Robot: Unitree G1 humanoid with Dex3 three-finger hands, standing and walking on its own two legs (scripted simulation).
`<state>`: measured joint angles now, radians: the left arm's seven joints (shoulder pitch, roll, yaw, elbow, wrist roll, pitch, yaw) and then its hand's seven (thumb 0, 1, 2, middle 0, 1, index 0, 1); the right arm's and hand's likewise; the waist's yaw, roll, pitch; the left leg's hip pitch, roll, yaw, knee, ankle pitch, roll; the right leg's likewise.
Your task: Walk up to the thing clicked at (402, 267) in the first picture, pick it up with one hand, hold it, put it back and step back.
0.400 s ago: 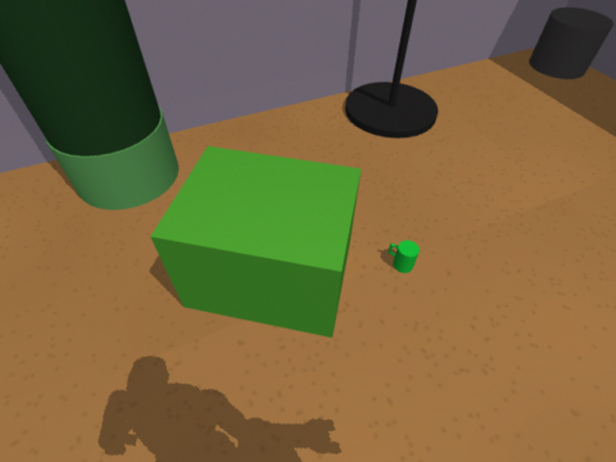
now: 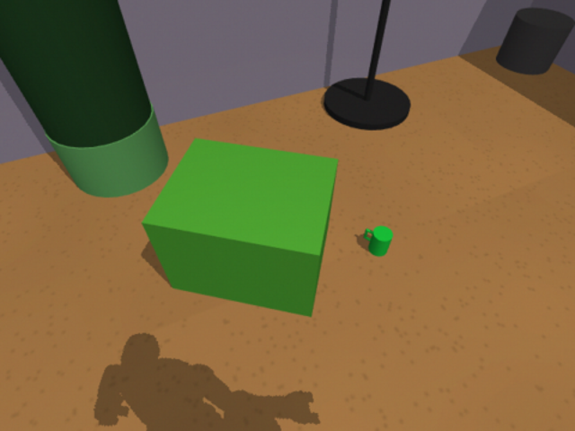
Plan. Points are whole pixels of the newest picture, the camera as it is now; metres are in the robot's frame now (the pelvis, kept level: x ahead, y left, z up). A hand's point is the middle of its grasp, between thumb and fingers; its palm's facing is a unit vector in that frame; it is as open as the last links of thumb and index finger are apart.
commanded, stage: stand
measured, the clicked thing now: (376, 239) +0.96 -0.39 -0.73
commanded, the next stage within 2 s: walk up in 0.72 s
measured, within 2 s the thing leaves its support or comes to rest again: neither
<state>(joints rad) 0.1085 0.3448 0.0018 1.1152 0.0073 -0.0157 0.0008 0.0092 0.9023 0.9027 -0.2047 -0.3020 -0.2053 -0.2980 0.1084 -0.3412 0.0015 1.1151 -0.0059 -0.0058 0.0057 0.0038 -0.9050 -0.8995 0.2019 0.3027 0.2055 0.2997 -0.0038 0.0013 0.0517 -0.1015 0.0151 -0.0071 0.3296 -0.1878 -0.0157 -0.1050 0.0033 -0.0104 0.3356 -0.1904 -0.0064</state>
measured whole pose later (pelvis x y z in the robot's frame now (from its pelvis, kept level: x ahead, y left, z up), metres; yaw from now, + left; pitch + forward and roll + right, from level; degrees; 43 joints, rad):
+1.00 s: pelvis -0.02 +0.06 -0.02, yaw -19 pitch -1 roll +0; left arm 0.26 0.39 0.07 0.85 0.04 0.04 0.01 0.01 0.90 0.90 -0.21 -0.30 -0.21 -0.30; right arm 0.05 -0.40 -0.10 0.86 -0.03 0.01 0.03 0.00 -0.91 -0.90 0.20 0.30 0.20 0.30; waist 0.03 -0.03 0.13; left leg -0.27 -0.05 -0.08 0.54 -0.25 0.00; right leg -0.35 0.08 0.31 0.57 -0.25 0.04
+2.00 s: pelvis +0.01 +0.06 -0.03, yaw -62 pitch -2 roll -1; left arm 0.25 0.44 0.07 0.75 0.00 0.03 -0.02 0.01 0.90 0.90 -0.21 -0.30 -0.21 -0.30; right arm 0.25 -0.40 -0.04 0.70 -0.03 -0.02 0.02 0.00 -0.90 -0.90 0.21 0.30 0.21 0.30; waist -0.03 -0.02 0.14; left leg -0.38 0.11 0.09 0.71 -0.30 0.00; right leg -0.44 0.02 0.04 0.99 -0.51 0.00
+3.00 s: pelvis +0.08 +0.12 -0.02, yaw -111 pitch -1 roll -1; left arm 0.29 0.45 0.06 0.78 0.02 0.00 -0.04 0.01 0.90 0.90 -0.20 -0.30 -0.20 -0.30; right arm 0.32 -0.47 -0.10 0.74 -0.02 0.03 0.09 0.01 -0.90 -0.90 0.20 0.30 0.21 0.30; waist -0.09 0.06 0.06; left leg -0.29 0.16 0.30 0.60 -0.29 0.04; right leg -0.30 -0.01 -0.05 0.65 -0.39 -0.01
